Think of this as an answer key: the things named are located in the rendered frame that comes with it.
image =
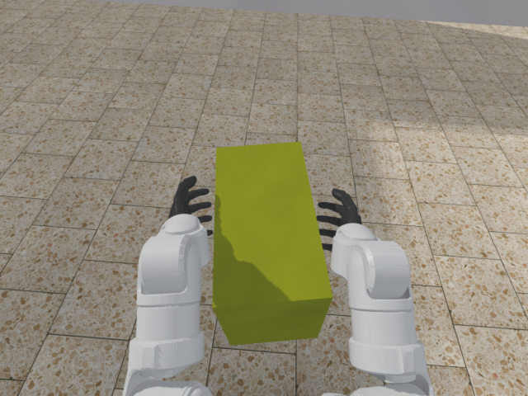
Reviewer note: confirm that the left robot forearm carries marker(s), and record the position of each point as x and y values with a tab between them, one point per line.
168	337

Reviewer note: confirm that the carton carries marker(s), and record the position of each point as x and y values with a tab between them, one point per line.
270	279

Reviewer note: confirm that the robot left hand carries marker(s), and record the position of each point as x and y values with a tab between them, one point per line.
183	197

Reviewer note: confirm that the right robot forearm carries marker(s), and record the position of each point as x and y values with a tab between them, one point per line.
384	341

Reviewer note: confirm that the robot right hand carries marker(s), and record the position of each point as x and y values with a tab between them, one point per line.
347	211

